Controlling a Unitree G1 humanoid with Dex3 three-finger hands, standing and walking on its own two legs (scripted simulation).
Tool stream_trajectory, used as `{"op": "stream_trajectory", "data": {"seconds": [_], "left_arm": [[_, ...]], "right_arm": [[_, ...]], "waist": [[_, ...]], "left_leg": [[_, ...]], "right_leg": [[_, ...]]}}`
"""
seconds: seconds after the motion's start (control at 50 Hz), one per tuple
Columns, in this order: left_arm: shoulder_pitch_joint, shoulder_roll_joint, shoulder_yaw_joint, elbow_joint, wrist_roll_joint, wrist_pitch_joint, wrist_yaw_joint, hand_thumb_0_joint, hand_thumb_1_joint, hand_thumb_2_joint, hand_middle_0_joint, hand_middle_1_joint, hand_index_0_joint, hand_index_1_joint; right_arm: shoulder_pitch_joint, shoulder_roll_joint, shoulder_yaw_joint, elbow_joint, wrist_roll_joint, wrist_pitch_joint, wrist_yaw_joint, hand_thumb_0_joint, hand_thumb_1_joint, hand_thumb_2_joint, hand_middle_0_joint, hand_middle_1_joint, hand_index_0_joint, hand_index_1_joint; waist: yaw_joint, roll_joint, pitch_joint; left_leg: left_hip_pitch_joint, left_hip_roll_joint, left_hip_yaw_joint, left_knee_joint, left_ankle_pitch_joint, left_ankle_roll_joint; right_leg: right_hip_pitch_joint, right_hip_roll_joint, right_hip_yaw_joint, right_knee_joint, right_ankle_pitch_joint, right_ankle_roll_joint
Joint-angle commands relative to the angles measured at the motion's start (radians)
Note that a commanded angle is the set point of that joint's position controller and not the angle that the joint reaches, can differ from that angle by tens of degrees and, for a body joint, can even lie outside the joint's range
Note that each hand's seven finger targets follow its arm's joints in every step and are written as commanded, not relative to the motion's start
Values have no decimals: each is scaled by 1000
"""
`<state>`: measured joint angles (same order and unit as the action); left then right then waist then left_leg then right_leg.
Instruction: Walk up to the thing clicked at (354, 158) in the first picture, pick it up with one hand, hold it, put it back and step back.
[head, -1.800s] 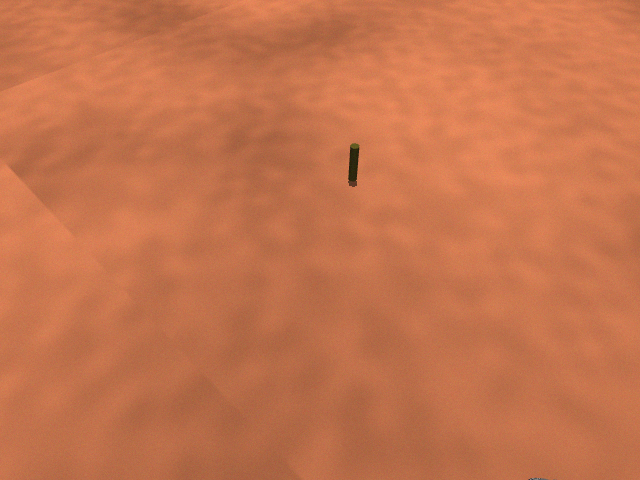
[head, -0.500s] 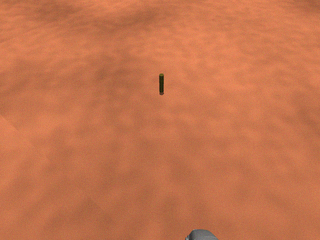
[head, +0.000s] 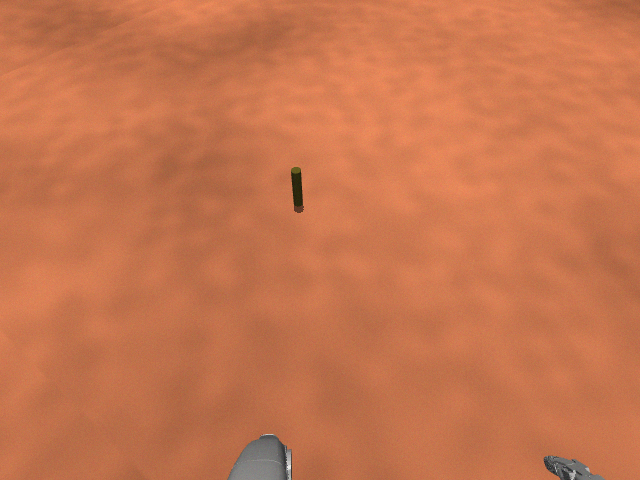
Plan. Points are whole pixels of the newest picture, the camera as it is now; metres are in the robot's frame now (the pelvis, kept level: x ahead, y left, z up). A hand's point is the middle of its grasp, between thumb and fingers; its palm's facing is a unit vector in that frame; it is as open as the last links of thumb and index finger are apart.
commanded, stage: walk up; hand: left
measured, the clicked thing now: (297, 187) +1.25 +0.18 -0.67
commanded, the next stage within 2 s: none
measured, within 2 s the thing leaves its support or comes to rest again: neither
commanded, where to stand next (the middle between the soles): +0.83 -0.01 m, yaw -5 degrees
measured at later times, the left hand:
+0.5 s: hand (196, 308) +0.38 +0.26 -0.13, palm faces -0.13 -0.89 -0.43, open 7.4 cm
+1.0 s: hand (196, 262) +0.50 +0.29 -0.16, palm faces -0.12 -0.93 -0.34, open 7.4 cm
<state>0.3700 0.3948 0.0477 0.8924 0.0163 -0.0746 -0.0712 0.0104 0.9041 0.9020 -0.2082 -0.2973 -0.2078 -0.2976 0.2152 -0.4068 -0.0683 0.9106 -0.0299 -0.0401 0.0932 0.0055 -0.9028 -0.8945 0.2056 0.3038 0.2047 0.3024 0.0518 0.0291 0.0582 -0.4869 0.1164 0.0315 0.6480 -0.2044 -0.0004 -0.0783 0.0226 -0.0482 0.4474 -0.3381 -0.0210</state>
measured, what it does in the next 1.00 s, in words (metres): walks ahead: left foot, then right foot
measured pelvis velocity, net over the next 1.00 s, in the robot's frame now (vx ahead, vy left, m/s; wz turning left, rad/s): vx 0.44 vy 0.02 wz -0.07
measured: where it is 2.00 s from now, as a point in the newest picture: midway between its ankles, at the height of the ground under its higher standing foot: (337, 291)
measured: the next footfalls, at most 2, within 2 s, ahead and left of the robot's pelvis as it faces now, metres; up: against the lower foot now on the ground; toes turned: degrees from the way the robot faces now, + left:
left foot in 0.06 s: +0.20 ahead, +0.15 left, +0.00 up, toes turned +5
right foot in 0.46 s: +0.36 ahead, -0.15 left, +0.00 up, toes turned -9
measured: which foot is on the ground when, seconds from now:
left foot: up 0.00-0.04, down 0.06-0.46, up 0.48-0.84, down 0.86-1.00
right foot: down 0.00-0.08, up 0.10-0.44, down 0.46-0.88, up 0.90-1.00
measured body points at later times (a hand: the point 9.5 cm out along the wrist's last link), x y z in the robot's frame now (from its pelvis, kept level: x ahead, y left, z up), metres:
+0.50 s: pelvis +0.24 -0.02 -0.02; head +0.25 -0.04 +0.43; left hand +0.38 +0.30 -0.10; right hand +0.23 -0.35 -0.14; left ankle +0.16 +0.13 -0.71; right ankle +0.32 -0.14 -0.74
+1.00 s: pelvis +0.44 +0.02 -0.01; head +0.46 +0.04 +0.44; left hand +0.50 +0.34 -0.14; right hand +0.50 -0.31 -0.09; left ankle +0.50 +0.12 -0.73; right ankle +0.40 -0.12 -0.67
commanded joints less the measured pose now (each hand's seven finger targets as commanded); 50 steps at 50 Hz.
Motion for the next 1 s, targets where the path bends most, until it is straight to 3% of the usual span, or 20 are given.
{"op": "stream_trajectory", "data": {"seconds": [0.0, 0.02, 0.04, 0.06, 0.08, 0.18, 0.26, 0.34, 0.4, 0.42, 0.44, 0.46, 0.58, 0.74, 0.82, 0.84, 0.86, 0.88, 0.92, 0.98], "left_arm": [[-86, 297, 78, -105, -4, -25, 25, 0, 900, 900, -200, -300, -200, -300], [-62, 266, 67, -108, -2, -24, 26, 0, 900, 900, -200, -300, -200, -300], [-22, 210, 47, -114, -5, -22, 30, 0, 900, 900, -200, -300, -200, -300], [31, 142, 31, -121, -25, -21, 36, 0, 900, 900, -200, -300, -200, -300], [-7, 265, 53, -104, -13, -17, 52, 0, 900, 900, -200, -300, -200, -300], [11, 235, 51, -53, -19, -13, 26, 0, 900, 900, -200, -300, -200, -300], [-84, 209, 48, -88, -7, -5, -3, 0, 900, 900, -200, -300, -200, -300], [-115, 207, 60, -82, -4, -12, -11, 0, 900, 900, -200, -300, -200, -300], [-13, 250, 88, -41, 1, -20, 2, 0, 900, 900, -200, -300, -200, -300], [78, 299, 111, -25, 2, -29, 15, 0, 900, 900, -200, -300, -200, -300], [137, 379, 126, -40, 0, -40, 32, 0, 900, 900, -200, -300, -200, -300], [102, 412, 119, -59, -13, -39, 33, 0, 900, 900, -200, -300, -200, -300], [-63, 295, 84, -103, -21, -41, 44, 0, 900, 900, -200, -300, -200, -300], [-74, 319, 86, -126, -9, -44, 35, 0, 900, 900, -200, -300, -200, -300], [-78, 263, 54, -118, -2, -32, 36, 0, 900, 900, -200, -300, -200, -300], [-38, 196, 35, -124, -4, -31, 36, 0, 900, 900, -200, -300, -200, -300], [-14, 172, 31, -120, -19, -25, 40, 0, 900, 900, -200, -300, -200, -300], [-48, 276, 47, -101, -11, -17, 57, 0, 900, 900, -200, -300, -200, -300], [0, 264, 43, -55, -26, -11, 50, 0, 900, 900, -200, -300, -200, -300], [31, 241, 49, -20, -22, -2, 35, 0, 900, 900, -200, -300, -200, -300]], "right_arm": [[-11, -191, -70, -92, -1, -51, -17, 0, -900, -900, 200, 300, 200, 300], [78, -220, -83, -66, -3, -57, -26, 0, -900, -900, 200, 300, 200, 300], [232, -281, -108, -36, -15, -64, -39, 0, -900, -900, 200, 300, 200, 300], [279, -360, -126, -61, -21, -71, -49, 0, -900, -900, 200, 300, 200, 300], [218, -381, -132, -78, 23, -65, -47, 0, -900, -900, 200, 300, 200, 300], [76, -257, -71, -124, 28, -71, -54, 0, -900, -900, 200, 300, 200, 300], [73, -287, -74, -149, 15, -75, -50, 0, -900, -900, 200, 300, 200, 300], [59, -282, -70, -156, 19, -68, -42, 0, -900, -900, 200, 300, 200, 300], [59, -242, -50, -168, 22, -54, -43, 0, -900, -900, 200, 300, 200, 300], [98, -193, -29, -166, 20, -53, -43, 0, -900, -900, 200, 300, 200, 300], [133, -119, -3, -183, 22, -50, -42, 0, -900, -900, 200, 300, 200, 300], [103, -223, -30, -168, 24, -38, -54, 0, -900, -900, 200, 300, 200, 300], [158, -225, -38, -81, 25, -28, -40, 0, -900, -900, 200, 300, 200, 300], [18, -197, -54, -124, 13, -36, -7, 0, -900, -900, 200, 300, 200, 300], [191, -235, -81, -65, 7, -53, -25, 0, -900, -900, 200, 300, 200, 300], [306, -307, -103, -44, -2, -60, -39, 0, -900, -900, 200, 300, 200, 300], [298, -380, -113, -79, 6, -65, -47, 0, -900, -900, 200, 300, 200, 300], [245, -379, -114, -92, 37, -60, -47, 0, -900, -900, 200, 300, 200, 300], [138, -291, -77, -115, 39, -61, -59, 0, -900, -900, 200, 300, 200, 300], [104, -261, -61, -119, 33, -68, -59, 0, -900, -900, 200, 300, 200, 300]], "waist": [[-68, -93, -5], [-112, -5, -63], [-174, 164, -157], [-162, 320, -194], [-160, 157, -176], [-68, 116, -16], [-77, 136, 5], [-64, 112, -27], [15, -22, -81], [65, -197, -129], [68, -387, -145], [63, -262, -115], [-40, -183, -9], [-17, -145, 2], [-137, 0, -81], [-183, 219, -156], [-161, 308, -113], [-145, 156, -83], [-78, 67, -16], [-54, 130, -18]], "left_leg": [[275, -55, 63, -96, 44, 18], [448, -85, 76, -124, -2, 38], [633, 14, -83, -210, -181, 92], [750, 303, -622, -373, -372, 186], [620, 352, -705, -430, -475, 267], [336, 193, -190, -395, -18, 210], [298, 194, -91, -409, -35, 245], [270, 139, -16, -330, -39, 193], [101, 93, 33, -94, -84, 139], [18, 21, 88, 184, -63, 109], [-142, -94, 74, 461, -323, 54], [-214, -99, -16, 557, -335, 37], [-80, 0, -73, 359, -133, 18], [78, -13, 9, 0, 22, 10], [461, -89, 55, -93, -50, 44], [590, 66, -190, -234, -249, 103], [612, 295, -678, -432, -393, 180], [512, 325, -681, -416, -368, 241], [404, 212, -387, -390, -177, 166], [323, 162, -197, -394, -10, 191]], "right_leg": [[-215, -227, 151, -56, 150, -152], [-266, -172, 93, 126, 269, -127], [-380, -87, 26, 451, 267, -89], [-629, 71, 43, 684, -149, -28], [-608, 11, 174, 768, -198, -46], [-492, -108, 136, 609, -11, -4], [-448, -137, 55, 368, 34, 18], [-296, -86, -15, 188, 183, -3], [16, -41, -35, 147, 145, -26], [150, -95, 81, 42, -20, -54], [202, -353, 520, -119, -165, -115], [154, -455, 757, -217, -214, -219], [-108, -290, 261, -157, 163, -206], [-200, -288, 167, -171, -85, -188], [-349, -206, 46, 165, 119, -122], [-440, -117, -32, 513, 147, -65], [-670, 35, -5, 688, -160, -25], [-651, -46, 115, 757, -168, -38], [-586, -96, 165, 706, -22, -28], [-487, -126, 101, 599, 29, -3]]}}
